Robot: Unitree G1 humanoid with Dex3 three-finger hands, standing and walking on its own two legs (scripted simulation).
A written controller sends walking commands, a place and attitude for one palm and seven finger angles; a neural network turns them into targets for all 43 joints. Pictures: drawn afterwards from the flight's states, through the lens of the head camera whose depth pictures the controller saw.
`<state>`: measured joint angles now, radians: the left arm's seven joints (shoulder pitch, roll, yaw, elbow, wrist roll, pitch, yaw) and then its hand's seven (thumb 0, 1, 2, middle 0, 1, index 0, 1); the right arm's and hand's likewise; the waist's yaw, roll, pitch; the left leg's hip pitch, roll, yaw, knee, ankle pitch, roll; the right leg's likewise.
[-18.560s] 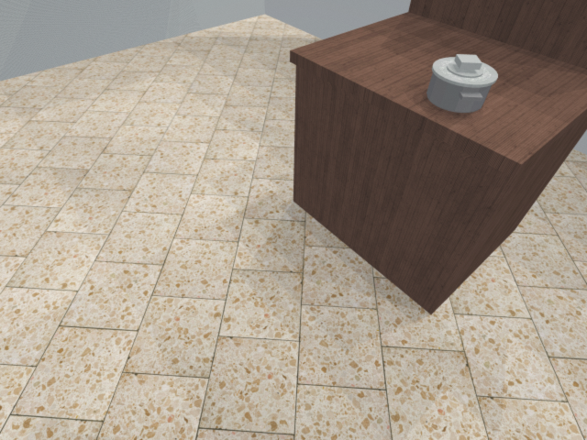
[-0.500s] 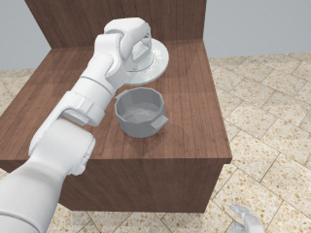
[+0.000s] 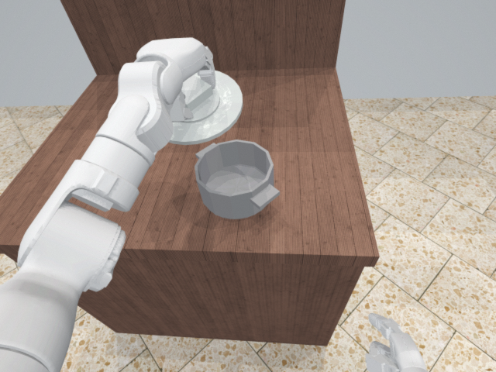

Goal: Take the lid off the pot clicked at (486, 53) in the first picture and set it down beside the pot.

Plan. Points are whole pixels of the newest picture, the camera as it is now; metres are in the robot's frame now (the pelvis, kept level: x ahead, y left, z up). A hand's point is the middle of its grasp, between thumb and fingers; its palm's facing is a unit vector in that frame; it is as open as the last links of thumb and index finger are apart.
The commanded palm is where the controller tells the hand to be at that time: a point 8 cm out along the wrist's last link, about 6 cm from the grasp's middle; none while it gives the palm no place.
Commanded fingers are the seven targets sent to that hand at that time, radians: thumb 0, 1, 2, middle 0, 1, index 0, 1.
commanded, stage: move the lid sideways beside the pot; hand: left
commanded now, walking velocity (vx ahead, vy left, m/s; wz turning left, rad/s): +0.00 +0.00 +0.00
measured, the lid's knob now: (189, 91) +0.49 +0.10 +0.22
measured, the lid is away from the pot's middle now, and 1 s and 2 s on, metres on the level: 0.06 0.18 0.23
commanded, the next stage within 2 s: lower the lid onto the table in 1.58 s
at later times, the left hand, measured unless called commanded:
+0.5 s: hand (142, 96) +0.46 +0.17 +0.24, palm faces -0.19 -0.03 -0.98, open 9.1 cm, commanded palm +0.44 +0.18 +0.31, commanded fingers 0.00 0.40 1.23 -0.78 -0.88 -0.79 -0.88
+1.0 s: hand (103, 103) +0.45 +0.23 +0.23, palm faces -0.21 -0.02 -0.98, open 9.1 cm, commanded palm +0.44 +0.23 +0.31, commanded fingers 0.00 0.40 1.23 -0.78 -0.88 -0.79 -0.88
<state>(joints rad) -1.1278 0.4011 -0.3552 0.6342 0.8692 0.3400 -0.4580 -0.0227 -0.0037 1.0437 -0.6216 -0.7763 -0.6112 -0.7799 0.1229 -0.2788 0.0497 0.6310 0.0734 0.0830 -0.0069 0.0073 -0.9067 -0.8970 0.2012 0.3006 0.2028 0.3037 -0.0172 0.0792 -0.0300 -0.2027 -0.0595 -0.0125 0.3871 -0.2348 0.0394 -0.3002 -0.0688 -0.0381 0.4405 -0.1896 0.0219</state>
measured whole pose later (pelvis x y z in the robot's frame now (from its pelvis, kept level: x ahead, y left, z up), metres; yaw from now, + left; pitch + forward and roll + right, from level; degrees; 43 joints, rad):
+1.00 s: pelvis +0.00 +0.01 +0.00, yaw +1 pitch +4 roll +0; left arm -1.06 0.66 -0.20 0.64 0.89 0.19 -0.56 -0.02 0.00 1.04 -0.62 -0.78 -0.61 -0.78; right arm 0.17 -0.29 0.05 0.61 0.08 0.12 -0.02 0.01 -0.91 -0.90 0.20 0.30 0.20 0.30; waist -0.04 0.06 0.00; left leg -0.23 -0.05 -0.03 0.40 -0.24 0.05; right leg -0.29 -0.06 -0.05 0.39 -0.16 0.03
